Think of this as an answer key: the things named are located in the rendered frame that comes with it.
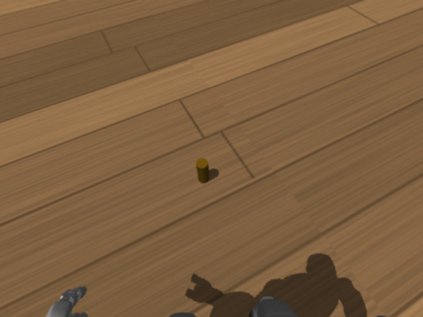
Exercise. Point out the left robot hand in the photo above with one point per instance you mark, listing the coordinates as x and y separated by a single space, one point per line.
68 300

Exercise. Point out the can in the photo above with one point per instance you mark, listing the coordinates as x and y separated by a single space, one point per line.
203 170

